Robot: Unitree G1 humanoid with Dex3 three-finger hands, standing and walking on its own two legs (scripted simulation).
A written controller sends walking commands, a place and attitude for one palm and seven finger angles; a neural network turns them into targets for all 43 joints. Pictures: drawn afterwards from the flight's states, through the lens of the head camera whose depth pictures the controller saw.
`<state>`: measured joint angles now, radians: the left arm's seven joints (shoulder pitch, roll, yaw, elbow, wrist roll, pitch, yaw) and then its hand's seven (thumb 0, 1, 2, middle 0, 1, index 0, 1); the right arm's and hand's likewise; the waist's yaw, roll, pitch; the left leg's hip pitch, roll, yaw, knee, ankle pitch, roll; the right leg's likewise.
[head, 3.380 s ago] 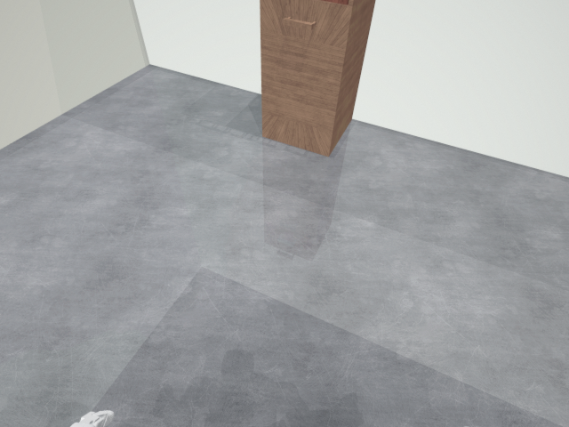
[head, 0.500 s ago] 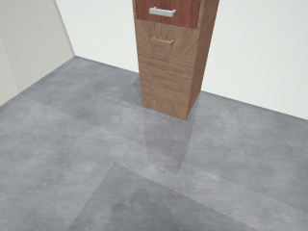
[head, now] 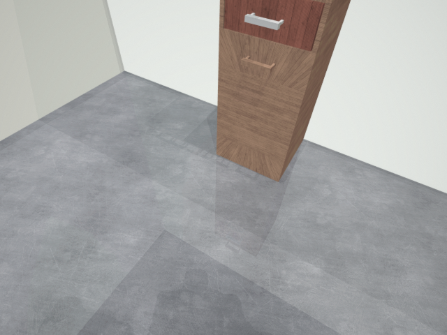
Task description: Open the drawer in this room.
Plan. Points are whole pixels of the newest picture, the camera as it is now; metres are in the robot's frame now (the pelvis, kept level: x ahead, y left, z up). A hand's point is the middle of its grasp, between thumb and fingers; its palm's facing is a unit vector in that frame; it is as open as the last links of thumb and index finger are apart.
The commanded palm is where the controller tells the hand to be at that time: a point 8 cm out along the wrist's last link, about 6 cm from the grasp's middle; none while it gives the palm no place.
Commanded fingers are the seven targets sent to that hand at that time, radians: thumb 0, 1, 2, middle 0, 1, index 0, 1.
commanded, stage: look at it before walking up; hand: left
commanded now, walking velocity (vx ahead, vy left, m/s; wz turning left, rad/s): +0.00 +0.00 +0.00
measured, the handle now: (264, 20) +1.17 -0.07 +0.10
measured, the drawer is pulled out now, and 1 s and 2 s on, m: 0.00 0.00 0.00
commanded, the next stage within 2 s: walk to a spot facing it in 0.56 s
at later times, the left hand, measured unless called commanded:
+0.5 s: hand out of the picture -0.02 +0.15 -0.18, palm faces +0.03 -0.98 -0.17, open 7.4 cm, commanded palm none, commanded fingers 0.00 0.90 0.90 -0.20 -0.30 -0.20 -0.30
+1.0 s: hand out of the picture -0.04 +0.19 -0.20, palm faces +0.20 -0.97 -0.14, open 7.4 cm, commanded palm none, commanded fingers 0.00 0.90 0.90 -0.20 -0.30 -0.20 -0.30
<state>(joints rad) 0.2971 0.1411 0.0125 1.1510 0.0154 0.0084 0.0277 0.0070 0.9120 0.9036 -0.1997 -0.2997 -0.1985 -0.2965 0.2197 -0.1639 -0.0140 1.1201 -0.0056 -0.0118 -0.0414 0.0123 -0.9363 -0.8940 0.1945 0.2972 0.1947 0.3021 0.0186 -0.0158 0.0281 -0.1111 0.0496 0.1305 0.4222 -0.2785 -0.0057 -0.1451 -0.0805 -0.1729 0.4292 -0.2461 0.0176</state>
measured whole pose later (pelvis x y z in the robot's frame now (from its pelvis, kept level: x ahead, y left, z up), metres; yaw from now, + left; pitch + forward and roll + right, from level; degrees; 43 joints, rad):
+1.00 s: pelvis +0.01 +0.02 -0.01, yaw +8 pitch +0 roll -1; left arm 0.34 0.18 0.07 1.11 0.04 -0.01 0.01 0.01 0.91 0.90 -0.20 -0.30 -0.20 -0.30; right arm 0.34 -0.13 -0.05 1.06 -0.01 0.02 0.02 0.01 -0.91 -0.89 0.19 0.30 0.19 0.30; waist 0.01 -0.07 0.00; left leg -0.37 0.10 0.14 0.77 -0.43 0.01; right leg -0.16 -0.15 -0.29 0.51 -0.32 0.04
